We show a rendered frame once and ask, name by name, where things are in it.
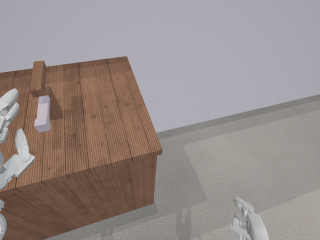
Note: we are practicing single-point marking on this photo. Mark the counter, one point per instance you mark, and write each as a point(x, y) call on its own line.
point(97, 161)

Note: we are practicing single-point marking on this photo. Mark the tap lever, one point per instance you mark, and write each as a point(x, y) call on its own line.
point(42, 123)

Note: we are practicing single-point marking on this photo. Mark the robot left hand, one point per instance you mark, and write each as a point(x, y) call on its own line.
point(17, 164)

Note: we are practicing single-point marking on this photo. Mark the robot right hand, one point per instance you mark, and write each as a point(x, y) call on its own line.
point(251, 228)

